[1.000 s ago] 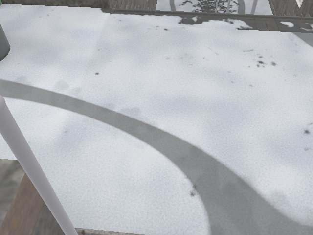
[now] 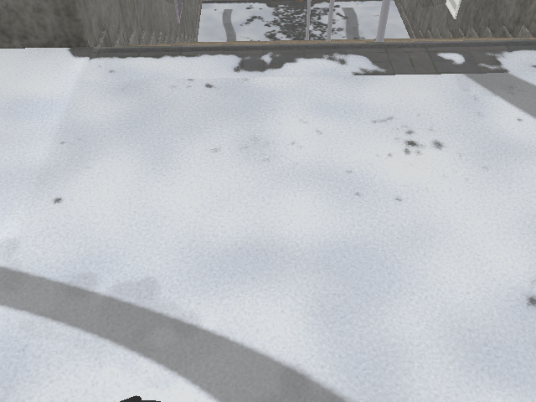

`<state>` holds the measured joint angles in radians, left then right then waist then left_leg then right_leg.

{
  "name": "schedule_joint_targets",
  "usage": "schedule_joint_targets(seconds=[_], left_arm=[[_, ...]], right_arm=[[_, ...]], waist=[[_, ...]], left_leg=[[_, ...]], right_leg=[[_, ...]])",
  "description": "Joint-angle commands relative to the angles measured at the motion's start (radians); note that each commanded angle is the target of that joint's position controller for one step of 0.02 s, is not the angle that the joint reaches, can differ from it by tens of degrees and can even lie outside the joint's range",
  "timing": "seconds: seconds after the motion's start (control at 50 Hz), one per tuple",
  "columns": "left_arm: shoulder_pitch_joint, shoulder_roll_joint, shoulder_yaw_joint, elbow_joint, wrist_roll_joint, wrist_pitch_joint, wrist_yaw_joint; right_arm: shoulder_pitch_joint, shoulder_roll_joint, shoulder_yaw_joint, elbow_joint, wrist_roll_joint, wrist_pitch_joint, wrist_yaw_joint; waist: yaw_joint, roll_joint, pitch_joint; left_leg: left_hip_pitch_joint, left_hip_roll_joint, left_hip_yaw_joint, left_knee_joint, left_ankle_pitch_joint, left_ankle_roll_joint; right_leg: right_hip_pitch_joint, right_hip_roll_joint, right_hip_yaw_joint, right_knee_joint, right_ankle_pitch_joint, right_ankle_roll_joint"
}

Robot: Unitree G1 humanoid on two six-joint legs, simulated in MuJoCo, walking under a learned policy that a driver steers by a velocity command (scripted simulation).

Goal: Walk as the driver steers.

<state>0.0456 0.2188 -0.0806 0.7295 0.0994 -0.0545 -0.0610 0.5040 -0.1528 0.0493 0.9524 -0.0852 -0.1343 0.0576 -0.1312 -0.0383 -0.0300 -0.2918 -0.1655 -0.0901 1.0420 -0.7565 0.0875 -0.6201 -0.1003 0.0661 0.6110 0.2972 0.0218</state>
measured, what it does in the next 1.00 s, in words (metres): goes down: right foot 0.15 m lower, then left foot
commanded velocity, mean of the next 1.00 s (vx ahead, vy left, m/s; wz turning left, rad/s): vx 0.50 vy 0.00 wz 0.09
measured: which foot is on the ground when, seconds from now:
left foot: down 0.00-0.10, up 0.12-0.52, down 0.54-1.00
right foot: up 0.00-0.06, down 0.08-0.56, up 0.58-1.00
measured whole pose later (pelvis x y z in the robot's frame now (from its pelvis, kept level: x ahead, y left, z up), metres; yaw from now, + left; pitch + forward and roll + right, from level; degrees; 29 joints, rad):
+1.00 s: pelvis +0.54 +0.07 -0.08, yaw +2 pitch +3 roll +2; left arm 0.05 0.23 0.08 0.83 -0.02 -0.03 -0.03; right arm 0.33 -0.21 -0.08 1.00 0.01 -0.08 -0.03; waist -0.06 -0.04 0.00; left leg 0.07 -0.02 0.24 0.25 -0.35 0.00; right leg -0.67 -0.06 0.00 0.67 0.03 -0.07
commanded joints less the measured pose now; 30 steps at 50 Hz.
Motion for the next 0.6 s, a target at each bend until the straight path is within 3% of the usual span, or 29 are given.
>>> schedule_joint_targets(seconds=[0.02,0.04,0.06,0.08,0.1,0.12,0.14,0.16,0.18,0.2,0.22,0.24,0.26,0.28,0.3,0.34,0.38,0.44,0.46,0.5,0.52,0.54,0.56,0.58,0.6], left_arm=[[-0.053,0.115,0.036,-0.062,-0.002,-0.005,0.002],[-0.02,0.124,0.048,-0.047,-0.022,-0.008,0.007],[0.035,0.138,0.109,-0.032,-0.191,-0.051,0.043],[0.275,0.167,0.117,0.041,-0.193,-0.057,0.052],[0.479,0.197,0.133,0.109,-0.152,-0.048,0.054],[0.589,0.245,0.158,0.136,-0.148,-0.031,0.04],[0.566,0.257,0.173,0.162,-0.161,-0.012,0.035],[0.468,0.154,0.152,0.147,-0.133,-0.013,0.053],[0.353,0.091,0.128,0.122,-0.106,-0.018,0.074],[0.29,0.082,0.119,0.139,-0.093,-0.024,0.081],[0.249,0.021,0.101,0.161,-0.098,-0.036,0.08],[0.203,0.003,0.097,0.162,-0.082,-0.044,0.071],[0.147,0.028,0.103,0.148,-0.075,-0.047,0.073],[0.139,0.073,0.115,0.147,-0.064,-0.048,0.085],[0.168,0.094,0.118,0.155,-0.059,-0.057,0.098],[0.232,0.125,0.131,0.184,-0.088,-0.053,0.116],[0.285,0.159,0.149,0.207,-0.115,-0.041,0.122],[0.379,0.148,0.162,0.243,-0.122,-0.021,0.106],[0.391,0.16,0.167,0.25,-0.126,-0.013,0.1],[0.374,0.19,0.174,0.256,-0.132,-0.004,0.087],[0.369,0.194,0.173,0.257,-0.134,-0.006,0.08],[0.354,0.173,0.164,0.247,-0.129,-0.02,0.077],[0.397,0.07,0.127,0.205,-0.124,-0.048,0.059],[0.386,0.083,0.134,0.225,-0.139,-0.084,0.047],[0.306,0.164,0.17,0.201,-0.171,-0.087,0.051]], right_arm=[[0.031,-0.172,-0.049,-0.028,0.03,0.002,-0.008],[0.018,-0.188,-0.055,-0.016,0.027,0.018,-0.008],[0.019,-0.146,-0.087,0.001,0.154,0.072,-0.072],[0.03,-0.161,-0.082,0.03,0.121,0.085,-0.083],[0.168,-0.022,-0.063,0.043,0.133,0.072,-0.072],[0.186,-0.067,-0.055,-0.02,0.17,0.059,-0.08],[0.071,-0.084,-0.062,-0.102,0.193,0.052,-0.094],[-0.152,-0.12,-0.078,-0.171,0.189,0.068,-0.114],[-0.272,-0.135,-0.09,-0.212,0.174,0.085,-0.125],[-0.273,-0.099,-0.082,-0.228,0.153,0.102,-0.122],[-0.286,-0.087,-0.09,-0.239,0.152,0.116,-0.109],[-0.253,-0.076,-0.095,-0.226,0.144,0.122,-0.099],[-0.254,-0.086,-0.103,-0.245,0.127,0.121,-0.096],[-0.286,-0.088,-0.11,-0.261,0.106,0.116,-0.093],[-0.309,-0.088,-0.112,-0.262,0.099,0.11,-0.084],[-0.369,-0.043,-0.098,-0.28,0.108,0.104,-0.058],[-0.451,-0.035,-0.089,-0.302,0.112,0.105,-0.036],[-0.589,-0.057,-0.088,-0.338,0.115,0.1,-0.018],[-0.616,-0.066,-0.09,-0.352,0.112,0.093,-0.013],[-0.581,-0.097,-0.103,-0.342,0.106,0.077,-0.009],[-0.464,-0.152,-0.129,-0.3,0.101,0.075,-0.011],[-0.272,-0.231,-0.165,-0.246,0.099,0.073,-0.029],[-0.089,-0.362,-0.194,-0.212,0.078,0.074,-0.049],[0.007,-0.317,-0.182,-0.189,0.076,0.08,-0.058],[-0.08,-0.265,-0.164,-0.188,0.072,0.079,-0.059]], waist=[[0.02,0.079,0.165],[0.046,0.061,0.16],[0.074,0.003,0.094],[0.176,0.003,-0.016],[0.187,-0.165,-0.211],[0.242,-0.175,-0.391],[0.243,-0.22,-0.367],[0.247,-0.053,-0.189],[0.223,0.029,-0.054],[0.163,0.033,0.019],[0.111,0.014,0.114],[0.074,-0.022,0.134],[0.051,-0.041,0.153],[0.065,-0.083,0.121],[0.073,-0.076,0.082],[0.093,-0.038,0.031],[0.124,-0.013,0.044],[0.183,0.019,0.106],[0.185,0.023,0.123],[0.143,-0.034,0.094],[0.078,-0.035,0.013],[-0.005,-0.029,-0.111],[-0.033,0.165,-0.309],[-0.057,0.215,-0.465],[-0.038,0.147,-0.317]], left_leg=[[-0.08,0.185,-0.404,-0.173,0.264,0.171],[-0.046,0.164,-0.413,-0.073,0.295,0.153],[-0.002,0.095,-0.335,0.092,0.553,0.091],[-0.166,0.079,-0.25,0.363,0.344,0.042],[-0.608,-0.007,-0.202,0.731,-0.143,-0.011],[-0.78,0.04,-0.164,1.074,-0.125,-0.06],[-0.928,0.118,-0.071,1.134,0.014,-0.077],[-0.995,0.169,0.007,1.026,0.221,-0.073],[-0.939,0.189,0.022,0.985,0.347,-0.082],[-0.859,0.22,0.002,0.957,0.372,-0.082],[-0.836,0.247,-0.063,0.802,0.456,-0.058],[-0.743,0.274,-0.082,0.649,0.499,-0.046],[-0.572,0.25,-0.033,0.38,0.594,-0.06],[-0.482,0.239,0.008,0.226,0.704,-0.083],[-0.426,0.241,0.002,0.107,0.805,-0.091],[-0.38,0.237,0.019,-0.119,0.899,-0.086],[-0.412,0.229,0.033,-0.237,0.847,-0.069],[-0.477,0.219,0.063,-0.349,0.698,-0.033],[-0.468,0.209,0.079,-0.384,0.647,-0.022],[-0.288,0.164,0.139,-0.489,0.55,0.006],[-0.061,0.125,0.166,-0.533,0.611,0.031],[0.284,0.172,0.095,-0.463,0.737,0.067],[0.733,0.489,-0.34,-0.5,0.661,0.224],[0.778,0.607,-0.657,-0.674,0.648,0.275],[0.668,0.57,-0.486,-0.684,0.651,0.222]], right_leg=[[0.183,0.039,-0.014,-0.248,-0.075,-0.017],[0.272,0.044,-0.015,-0.347,-0.004,-0.032],[0.356,0.017,0.047,-0.421,0.099,-0.055],[0.644,-0.06,0.031,-0.251,0.384,-0.068],[1.182,-0.205,0.093,0.118,0.618,-0.145],[1.311,-0.382,0.348,0.102,0.3,-0.267],[1.233,-0.441,0.499,-0.081,-0.227,-0.312],[1.029,-0.377,0.457,-0.255,-0.662,-0.293],[0.79,-0.359,0.423,-0.331,-0.682,-0.285],[0.59,-0.352,0.405,-0.339,-0.611,-0.28],[0.456,-0.296,0.289,-0.344,-0.584,-0.211],[0.315,-0.242,0.169,-0.351,-0.545,-0.162],[0.145,-0.141,-0.015,-0.411,-0.472,-0.131],[0.125,-0.108,-0.078,-0.42,-0.368,-0.143],[0.151,-0.109,-0.096,-0.407,-0.291,-0.153],[0.272,-0.139,-0.104,-0.399,-0.237,-0.165],[0.412,-0.182,-0.083,-0.397,-0.248,-0.179],[0.565,-0.223,-0.055,-0.38,-0.305,-0.19],[0.588,-0.234,-0.038,-0.364,-0.269,-0.192],[0.588,-0.208,-0.055,-0.266,-0.058,-0.177],[0.548,-0.162,-0.102,-0.118,0.116,-0.156],[0.362,-0.113,-0.137,0.111,0.114,-0.114],[-0.06,0.025,-0.173,0.563,-0.335,-0.034],[-0.158,0.119,0.061,0.754,-0.856,-0.039],[-0.254,0.078,0.105,0.806,-0.803,-0.051]])
Keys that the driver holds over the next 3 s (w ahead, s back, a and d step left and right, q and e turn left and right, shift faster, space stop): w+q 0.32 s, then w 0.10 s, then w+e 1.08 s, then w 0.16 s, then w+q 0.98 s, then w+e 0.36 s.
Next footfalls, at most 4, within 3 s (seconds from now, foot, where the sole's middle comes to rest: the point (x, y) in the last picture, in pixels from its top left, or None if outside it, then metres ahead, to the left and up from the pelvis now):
0.08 right None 0.22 -0.15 -0.84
0.54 left None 0.43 0.16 -0.84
1.08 right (254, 335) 0.76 -0.03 -0.84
1.56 left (199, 254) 1.07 0.12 -0.84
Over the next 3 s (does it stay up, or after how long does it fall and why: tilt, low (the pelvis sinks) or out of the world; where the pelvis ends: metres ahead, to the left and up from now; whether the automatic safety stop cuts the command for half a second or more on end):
stays up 1.59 0.01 -0.07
